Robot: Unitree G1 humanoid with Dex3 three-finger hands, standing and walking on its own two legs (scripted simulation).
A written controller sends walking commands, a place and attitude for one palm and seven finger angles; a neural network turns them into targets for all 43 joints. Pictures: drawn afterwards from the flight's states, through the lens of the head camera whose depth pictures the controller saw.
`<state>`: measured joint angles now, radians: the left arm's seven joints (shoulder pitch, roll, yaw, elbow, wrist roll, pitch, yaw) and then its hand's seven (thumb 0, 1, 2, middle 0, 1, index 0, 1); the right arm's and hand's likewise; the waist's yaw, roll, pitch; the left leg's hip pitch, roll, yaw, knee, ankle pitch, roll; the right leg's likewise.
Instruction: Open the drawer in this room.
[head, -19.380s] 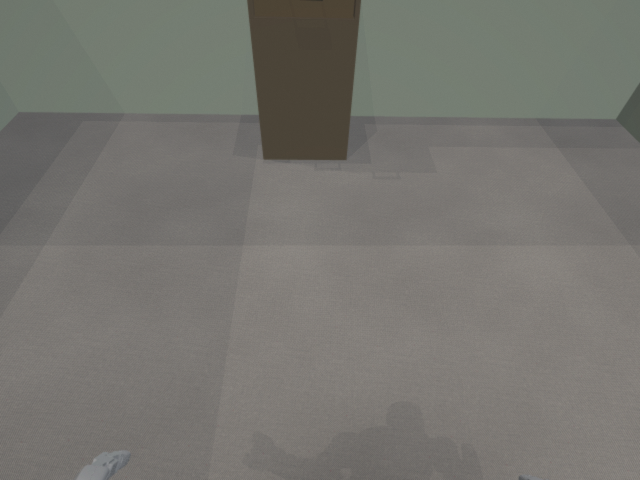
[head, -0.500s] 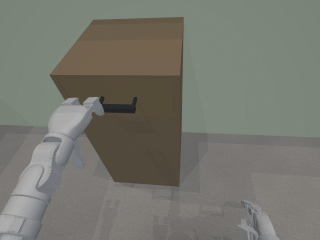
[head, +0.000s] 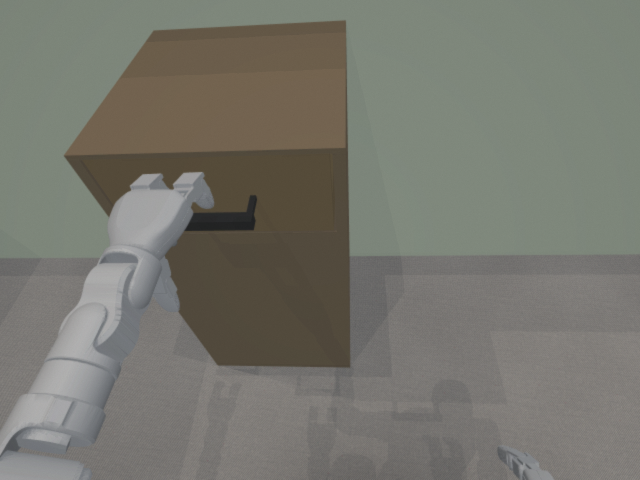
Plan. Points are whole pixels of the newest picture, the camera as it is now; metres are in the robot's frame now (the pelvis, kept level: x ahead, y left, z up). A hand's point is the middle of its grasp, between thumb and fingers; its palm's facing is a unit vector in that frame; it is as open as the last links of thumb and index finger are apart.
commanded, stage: move the hooked fingers above the handle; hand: left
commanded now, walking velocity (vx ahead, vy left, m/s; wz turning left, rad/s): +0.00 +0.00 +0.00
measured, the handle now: (214, 211) +0.50 +0.23 +0.01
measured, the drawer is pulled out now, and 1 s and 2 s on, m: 0.00 0.00 0.00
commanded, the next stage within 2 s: none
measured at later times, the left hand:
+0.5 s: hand (191, 226) +0.41 +0.22 +0.08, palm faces -0.01 -0.02 -1.00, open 13.8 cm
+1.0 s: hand (194, 209) +0.45 +0.23 +0.08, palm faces +0.01 -0.01 -1.00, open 13.8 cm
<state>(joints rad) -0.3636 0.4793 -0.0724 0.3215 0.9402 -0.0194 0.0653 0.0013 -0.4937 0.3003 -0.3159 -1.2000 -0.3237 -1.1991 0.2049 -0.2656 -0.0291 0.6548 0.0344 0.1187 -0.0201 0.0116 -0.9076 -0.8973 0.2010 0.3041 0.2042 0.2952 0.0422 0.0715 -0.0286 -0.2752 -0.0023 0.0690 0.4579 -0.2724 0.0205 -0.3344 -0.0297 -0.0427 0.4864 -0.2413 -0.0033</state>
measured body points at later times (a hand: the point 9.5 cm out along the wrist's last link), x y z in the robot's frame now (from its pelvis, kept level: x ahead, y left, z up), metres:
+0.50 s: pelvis +0.00 -0.01 -0.01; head +0.05 -0.03 +0.44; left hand +0.41 +0.22 +0.13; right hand +0.13 -0.26 -0.14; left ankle -0.03 +0.10 -0.74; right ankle +0.00 -0.12 -0.74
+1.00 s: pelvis -0.01 -0.01 -0.01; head +0.05 -0.04 +0.44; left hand +0.44 +0.22 +0.13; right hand +0.04 -0.29 -0.15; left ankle -0.03 +0.10 -0.74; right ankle +0.00 -0.12 -0.74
